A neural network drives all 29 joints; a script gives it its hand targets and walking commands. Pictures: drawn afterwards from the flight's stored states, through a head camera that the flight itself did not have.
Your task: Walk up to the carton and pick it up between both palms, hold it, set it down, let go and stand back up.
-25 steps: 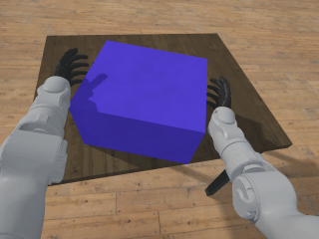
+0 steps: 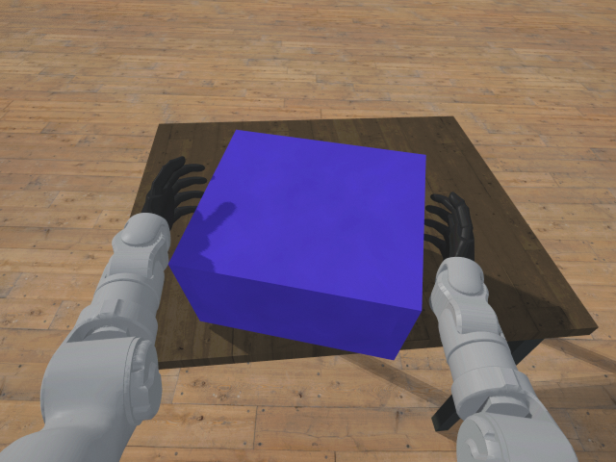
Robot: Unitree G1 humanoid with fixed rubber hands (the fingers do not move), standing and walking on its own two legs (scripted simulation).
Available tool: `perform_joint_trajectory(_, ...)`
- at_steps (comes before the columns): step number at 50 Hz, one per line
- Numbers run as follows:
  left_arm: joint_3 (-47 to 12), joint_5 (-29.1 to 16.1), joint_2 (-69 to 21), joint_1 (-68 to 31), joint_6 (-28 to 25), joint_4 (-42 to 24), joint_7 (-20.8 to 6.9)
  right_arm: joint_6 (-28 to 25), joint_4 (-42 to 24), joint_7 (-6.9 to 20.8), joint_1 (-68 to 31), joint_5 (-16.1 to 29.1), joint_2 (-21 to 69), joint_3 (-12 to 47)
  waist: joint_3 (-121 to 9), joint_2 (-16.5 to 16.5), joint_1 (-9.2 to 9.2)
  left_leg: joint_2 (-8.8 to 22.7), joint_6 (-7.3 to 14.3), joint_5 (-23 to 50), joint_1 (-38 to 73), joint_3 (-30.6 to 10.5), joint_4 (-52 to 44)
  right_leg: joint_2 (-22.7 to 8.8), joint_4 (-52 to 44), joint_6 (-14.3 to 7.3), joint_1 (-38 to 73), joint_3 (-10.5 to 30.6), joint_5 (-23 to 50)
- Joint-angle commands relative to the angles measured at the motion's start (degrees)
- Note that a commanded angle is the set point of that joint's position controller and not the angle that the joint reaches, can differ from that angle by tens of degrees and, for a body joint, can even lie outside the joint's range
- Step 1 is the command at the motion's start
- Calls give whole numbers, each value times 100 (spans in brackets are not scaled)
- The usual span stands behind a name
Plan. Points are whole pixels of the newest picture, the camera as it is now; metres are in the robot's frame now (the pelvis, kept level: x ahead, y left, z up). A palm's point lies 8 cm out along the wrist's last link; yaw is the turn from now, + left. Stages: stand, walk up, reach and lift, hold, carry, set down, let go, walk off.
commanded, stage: reach and lift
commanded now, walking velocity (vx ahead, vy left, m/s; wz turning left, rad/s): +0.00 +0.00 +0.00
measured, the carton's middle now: (311, 239) +0.44 -0.02 +0.03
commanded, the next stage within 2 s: none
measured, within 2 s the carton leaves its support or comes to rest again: neither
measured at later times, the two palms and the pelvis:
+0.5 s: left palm (162, 231) +0.39 +0.19 +0.11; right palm (467, 246) +0.35 -0.21 +0.11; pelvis +0.00 +0.00 +0.00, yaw -1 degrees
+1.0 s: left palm (150, 246) +0.35 +0.19 +0.13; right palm (481, 238) +0.33 -0.21 +0.14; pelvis -0.02 -0.01 +0.00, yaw +0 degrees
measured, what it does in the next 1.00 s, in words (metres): stands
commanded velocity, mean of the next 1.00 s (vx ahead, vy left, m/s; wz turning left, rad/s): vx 0.00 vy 0.00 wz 0.00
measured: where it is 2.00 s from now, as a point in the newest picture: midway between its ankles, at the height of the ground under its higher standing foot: outside the picture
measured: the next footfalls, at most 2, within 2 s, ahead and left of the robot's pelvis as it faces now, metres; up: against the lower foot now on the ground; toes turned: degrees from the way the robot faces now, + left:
none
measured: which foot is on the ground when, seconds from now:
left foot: down 0.00-1.00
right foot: down 0.00-1.00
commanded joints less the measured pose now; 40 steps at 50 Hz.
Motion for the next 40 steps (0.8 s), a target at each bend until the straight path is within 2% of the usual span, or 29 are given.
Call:
perform_joint_trajectory(1, -1236, -75, -2428, -2877, -135, -1413, -673, -315, -1125, 1025, -3375, -183, 1790, 1884, -2307, 358, -231, 219, -512, 2022, 1320, -81, 46, -49, -21, 56, 188, 4, 1649)
perform_joint_trajectory(2, -1252, -109, -2471, -3071, -95, -1546, -639, -285, -1129, 1063, -3641, -135, 1818, 1904, -2249, 435, -88, 207, -517, 1947, 1312, -88, 17, -47, -72, 21, 72, -12, 1352)
perform_joint_trajectory(4, -1141, -19, -2282, -2606, 34, -1500, -627, -129, -811, 1124, -3120, -143, 1624, 1824, -1803, 432, -51, 218, -492, 1738, 1304, -82, -104, -71, -155, 17, 30, 6, 1055)
perform_joint_trajectory(5, -1120, -17, -2249, -2884, 99, -1591, -658, -78, -810, 1093, -3335, -123, 1684, 1686, -1817, 408, -143, 182, -451, 1339, 1141, -101, -173, -113, -172, 35, 14, 22, 917)
perform_joint_trajectory(6, -1049, 64, -2319, -2607, 169, -1695, -622, -57, -843, 1148, -3255, -70, 1670, 1787, -1823, 525, 87, 190, -448, 1363, 1111, -84, -223, -103, -134, -9, 93, 9, 907)
perform_joint_trajectory(7, -1097, 84, -2329, -2740, 218, -1831, -607, -38, -750, 1150, -3249, -77, 1688, 1672, -1925, 575, -40, 183, -454, 1340, 1148, -100, -235, -88, -152, 0, 26, -5, 888)
perform_joint_trajectory(8, -1048, 147, -2354, -2536, 253, -1961, -551, -54, -712, 1204, -3121, -48, 1630, 1726, -1960, 714, 130, 212, -520, 1627, 1292, -95, -211, -51, -147, -31, -19, -29, 868)
perform_joint_trajectory(9, -1070, 149, -2420, -2756, 303, -2084, -547, -45, -740, 1205, -3335, 23, 1767, 1717, -2042, 719, 88, 203, -516, 1698, 1375, -112, -192, -44, -220, -35, -79, -26, 832)
perform_joint_trajectory(13, -1230, 121, -2588, -2253, 478, -2529, -404, -101, -1081, 1320, -3295, 149, 1671, 1951, -2391, 724, 279, 192, -569, 2327, 1716, -106, -57, 34, -244, -55, -48, -51, 1132)
perform_joint_trajectory(14, -1333, 88, -2686, -2198, 527, -2741, -389, -81, -1095, 1319, -3260, 173, 1725, 2016, -2519, 672, 202, 200, -571, 2491, 1799, -146, -36, 69, -228, -47, 22, -49, 1293)
perform_joint_trajectory(20, -1581, 39, -2732, -1563, 760, -3262, -354, -8, -1478, 1303, -2914, 201, 1600, 2346, -2327, 376, 155, 119, -558, 2695, 1789, -103, 12, 102, -269, 62, 268, 2, 1784)
perform_joint_trajectory(21, -1552, 77, -2527, -1289, 786, -3132, -405, 24, -1326, 1252, -2462, 97, 1429, 2242, -2016, 303, 0, 112, -559, 2462, 1702, -85, -39, 80, -291, 117, 313, 11, 1821)
perform_joint_trajectory(23, -1580, 70, -2694, -1394, 824, -3444, -403, 26, -1654, 1263, -2790, 186, 1557, 2440, -2163, 279, 225, 64, -509, 2393, 1595, -81, -84, 75, -226, 130, 482, -1, 1939)
perform_joint_trajectory(24, -1695, 14, -2722, -1459, 833, -3561, -390, 13, -1769, 1253, -2815, 203, 1583, 2467, -2245, 292, 131, 47, -531, 2456, 1581, -74, -51, 83, -212, 146, 511, 5, 2100)
perform_joint_trajectory(25, -1711, -12, -2758, -1503, 854, -3667, -366, 32, -1866, 1273, -2930, 253, 1652, 2579, -2269, 311, 221, 29, -522, 2482, 1546, -88, -57, 80, -195, 156, 551, 9, 2121)
perform_joint_trajectory(27, -1741, 3, -2754, -1220, 968, -3804, -362, 102, -1882, 1284, -2675, 284, 1576, 2680, -2075, 315, 171, 32, -533, 2589, 1634, -115, -67, 101, -208, 178, 561, 23, 2219)
perform_joint_trajectory(28, -1746, 12, -2752, -1436, 1017, -3739, -409, 147, -1813, 1255, -2835, 208, 1604, 2515, -1999, 237, 10, 5, -499, 2291, 1505, -136, -128, 73, -246, 217, 493, 21, 2112)
perform_joint_trajectory(29, -1744, 29, -2817, -1274, 1068, -4071, -382, 176, -1957, 1286, -2803, 360, 1603, 2768, -2116, 291, 235, 10, -507, 2434, 1618, -144, -105, 96, -190, 181, 594, 25, 2197)
perform_joint_trajectory(30, -1840, 9, -2774, -1265, 1110, -4157, -380, 202, -1928, 1277, -2630, 351, 1569, 2732, -2122, 339, 106, -1, -527, 2456, 1620, -131, -103, 97, -204, 200, 585, 24, 2269)
perform_joint_trajectory(31, -1940, -52, -2957, -1442, 1151, -4388, -351, 198, -2114, 1289, -2956, 416, 1662, 2783, -2323, 399, 131, 0, -574, 2608, 1636, -175, -61, 120, -185, 180, 556, -5, 2232)
perform_joint_trajectory(32, -2026, -58, -2934, -1151, 1204, -4533, -313, 217, -2158, 1294, -2611, 444, 1553, 2881, -2398, 429, 86, 19, -625, 2840, 1818, -186, 13, 162, -156, 182, 563, -4, 2384)
perform_joint_trajectory(33, -1832, 46, -2766, -1086, 1268, -4303, -351, 297, -1969, 1269, -2499, 393, 1515, 2777, -2073, 327, 48, -23, -571, 2613, 1684, -167, -41, 112, -243, 220, 521, 20, 2297)
perform_joint_trajectory(34, -1687, 142, -2740, -915, 1316, -4302, -362, 337, -1987, 1297, -2462, 413, 1447, 2809, -1903, 279, 208, -23, -542, 2402, 1579, -142, -118, 99, -228, 222, 581, 8, 2136)
perform_joint_trajectory(35, -1739, 153, -2736, -1039, 1378, -4354, -409, 370, -1920, 1260, -2494, 395, 1502, 2720, -1879, 218, 30, -48, -504, 2185, 1515, -147, -159, 88, -245, 253, 625, 14, 2223)
perform_joint_trajectory(36, -1721, 141, -2837, -1012, 1419, -4637, -396, 379, -2137, 1293, -2631, 522, 1586, 2955, -2036, 220, 254, -53, -480, 2305, 1546, -155, -169, 101, -193, 232, 757, 13, 2331)
perform_joint_trajectory(37, -1758, 152, -2695, -1009, 1482, -4567, -413, 414, -1975, 1277, -2452, 463, 1440, 2799, -1945, 270, 46, -59, -490, 2149, 1501, -157, -205, 96, -201, 256, 683, 2, 2295)
perform_joint_trajectory(38, -1691, 149, -2844, -1115, 1508, -4688, -418, 428, -2090, 1301, -2696, 512, 1590, 2854, -1981, 284, 174, -62, -476, 2152, 1483, -173, -230, 87, -209, 240, 656, -18, 2181)
perform_joint_trajectory(39, -1712, 158, -2815, -978, 1552, -4754, -418, 437, -2044, 1315, -2473, 504, 1485, 2828, -1973, 305, 106, -55, -491, 2119, 1572, -171, -237, 103, -214, 238, 637, -36, 2148)
perform_joint_trajectory(40, -1599, 191, -2902, -1134, 1611, -4647, -461, 466, -2106, 1328, -2770, 517, 1635, 2831, -1880, 243, 165, -93, -424, 1892, 1456, -159, -292, 72, -274, 235, 655, -17, 1993)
